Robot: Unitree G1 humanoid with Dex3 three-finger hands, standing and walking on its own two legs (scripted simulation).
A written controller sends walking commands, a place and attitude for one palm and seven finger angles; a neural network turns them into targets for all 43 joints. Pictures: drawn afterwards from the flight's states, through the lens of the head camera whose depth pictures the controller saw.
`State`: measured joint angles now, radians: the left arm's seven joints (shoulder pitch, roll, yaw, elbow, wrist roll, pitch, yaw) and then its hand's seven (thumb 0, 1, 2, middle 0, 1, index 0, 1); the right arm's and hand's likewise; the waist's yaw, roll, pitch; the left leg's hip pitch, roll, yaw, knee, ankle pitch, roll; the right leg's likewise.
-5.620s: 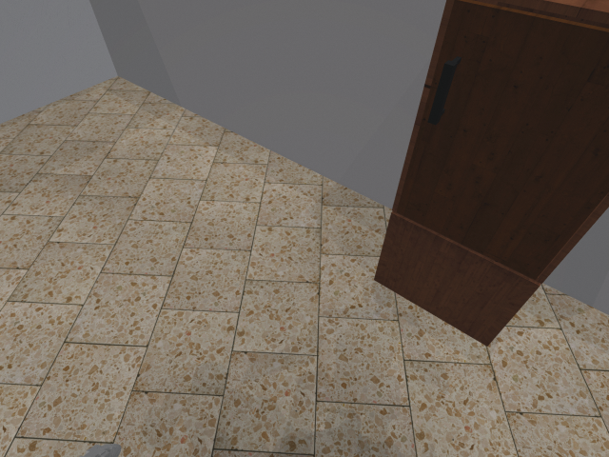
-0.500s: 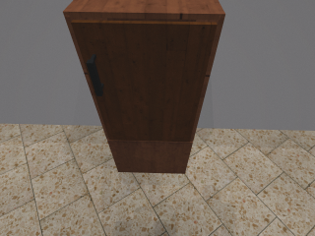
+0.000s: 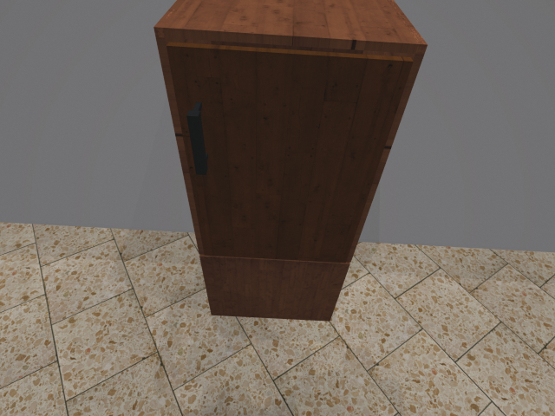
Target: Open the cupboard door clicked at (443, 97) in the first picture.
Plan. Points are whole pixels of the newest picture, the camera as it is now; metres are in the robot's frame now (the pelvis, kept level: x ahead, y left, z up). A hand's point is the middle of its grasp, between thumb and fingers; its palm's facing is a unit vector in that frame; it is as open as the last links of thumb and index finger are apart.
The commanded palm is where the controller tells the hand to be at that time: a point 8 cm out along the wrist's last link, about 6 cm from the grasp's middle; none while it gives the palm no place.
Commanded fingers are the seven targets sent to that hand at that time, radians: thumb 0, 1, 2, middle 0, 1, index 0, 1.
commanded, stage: look again from close up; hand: left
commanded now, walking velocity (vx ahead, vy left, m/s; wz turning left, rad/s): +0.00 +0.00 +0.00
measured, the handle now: (200, 139) +0.58 +0.20 +0.09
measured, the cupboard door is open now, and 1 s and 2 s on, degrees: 0 0 0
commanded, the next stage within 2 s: shuffle to correct the standing spot in 0.22 s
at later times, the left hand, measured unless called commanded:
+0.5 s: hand out of the picture -0.08 +0.22 -0.17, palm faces +0.00 -0.98 -0.19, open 7.4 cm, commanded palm none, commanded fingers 0.00 0.90 0.90 -0.20 -0.30 -0.20 -0.30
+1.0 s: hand out of the picture -0.01 +0.18 -0.17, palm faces +0.00 -0.99 -0.14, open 7.3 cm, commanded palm none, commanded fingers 0.00 0.90 0.90 -0.20 -0.30 -0.20 -0.30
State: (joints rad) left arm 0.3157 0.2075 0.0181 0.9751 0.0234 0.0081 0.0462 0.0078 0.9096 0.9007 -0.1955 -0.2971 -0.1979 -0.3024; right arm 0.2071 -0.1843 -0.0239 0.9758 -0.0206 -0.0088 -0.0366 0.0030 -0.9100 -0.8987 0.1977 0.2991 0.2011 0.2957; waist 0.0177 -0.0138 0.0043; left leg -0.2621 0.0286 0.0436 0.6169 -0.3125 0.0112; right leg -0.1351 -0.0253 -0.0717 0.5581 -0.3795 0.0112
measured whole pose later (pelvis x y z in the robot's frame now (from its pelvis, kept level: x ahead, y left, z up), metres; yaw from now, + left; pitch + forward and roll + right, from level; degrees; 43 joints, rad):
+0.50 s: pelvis -0.04 +0.04 +0.01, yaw -1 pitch -2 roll -1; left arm 0.41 0.18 0.01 1.05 0.04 0.04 0.02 0.01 0.91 0.90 -0.19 -0.30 -0.20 -0.30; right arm 0.31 -0.17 -0.03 1.07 -0.02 0.02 -0.02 0.00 -0.90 -0.90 0.20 0.30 0.21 0.30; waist 0.00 -0.01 0.00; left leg -0.26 -0.03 0.09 0.45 -0.17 0.08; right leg -0.18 -0.07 -0.02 0.50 -0.36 0.00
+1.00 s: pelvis -0.02 +0.02 +0.01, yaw -2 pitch -1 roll +0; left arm 0.34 0.13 0.04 1.05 0.05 0.03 0.00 0.03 0.93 0.90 -0.20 -0.30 -0.20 -0.30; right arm 0.39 -0.09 -0.03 1.09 -0.03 -0.05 -0.04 0.00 -0.91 -0.90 0.20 0.30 0.20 0.30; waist -0.02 -0.02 -0.01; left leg -0.20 0.02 0.13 0.45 -0.24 0.05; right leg -0.45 -0.08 -0.07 0.86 -0.32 0.01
